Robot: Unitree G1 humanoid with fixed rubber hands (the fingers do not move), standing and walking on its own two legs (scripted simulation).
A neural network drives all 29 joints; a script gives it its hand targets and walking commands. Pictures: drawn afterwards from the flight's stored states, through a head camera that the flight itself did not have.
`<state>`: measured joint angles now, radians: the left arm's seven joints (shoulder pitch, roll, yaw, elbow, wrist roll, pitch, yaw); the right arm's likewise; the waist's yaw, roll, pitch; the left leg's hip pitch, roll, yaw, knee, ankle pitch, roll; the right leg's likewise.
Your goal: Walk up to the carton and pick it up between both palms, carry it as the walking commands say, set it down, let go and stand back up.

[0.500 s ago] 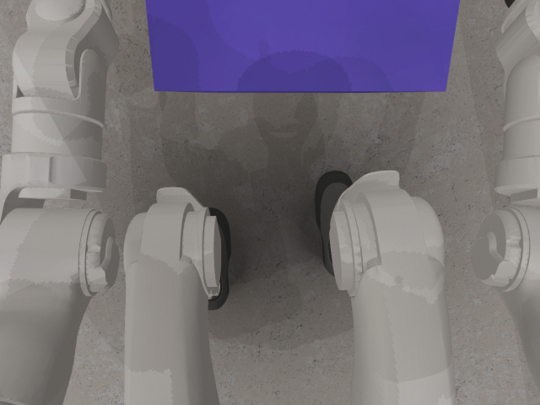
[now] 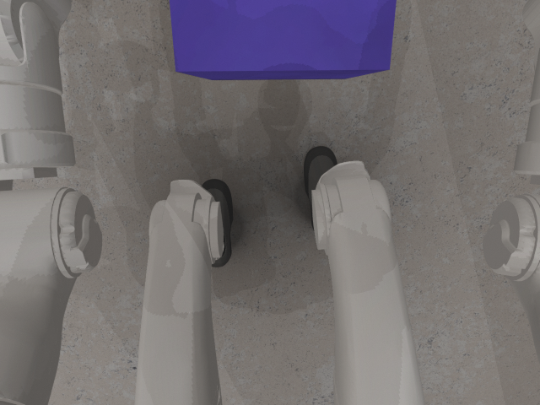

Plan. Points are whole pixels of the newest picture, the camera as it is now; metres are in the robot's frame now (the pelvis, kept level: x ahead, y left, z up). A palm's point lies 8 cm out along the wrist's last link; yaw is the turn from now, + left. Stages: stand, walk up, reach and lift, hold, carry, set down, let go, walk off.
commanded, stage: set down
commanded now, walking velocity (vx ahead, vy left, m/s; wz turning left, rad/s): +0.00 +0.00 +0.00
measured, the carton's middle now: out of the picture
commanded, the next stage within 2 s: let go in 0.54 s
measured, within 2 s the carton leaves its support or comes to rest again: neither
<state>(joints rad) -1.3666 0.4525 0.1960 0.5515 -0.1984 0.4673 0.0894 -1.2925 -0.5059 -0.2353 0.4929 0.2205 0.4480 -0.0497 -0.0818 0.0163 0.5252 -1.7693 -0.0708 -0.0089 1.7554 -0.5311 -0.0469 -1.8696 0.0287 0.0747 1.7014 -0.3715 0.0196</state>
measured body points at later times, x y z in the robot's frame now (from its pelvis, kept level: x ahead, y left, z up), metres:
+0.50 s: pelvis +0.01 -0.01 +0.12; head +0.37 -0.06 +0.38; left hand +0.59 +0.14 +0.01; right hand +0.52 -0.31 +0.00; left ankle +0.12 +0.13 -0.47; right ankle +0.16 -0.12 -0.47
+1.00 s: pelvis +0.04 -0.01 +0.19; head +0.33 -0.05 +0.51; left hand +0.44 +0.18 +0.06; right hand +0.39 -0.27 +0.05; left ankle +0.12 +0.13 -0.47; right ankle +0.16 -0.12 -0.47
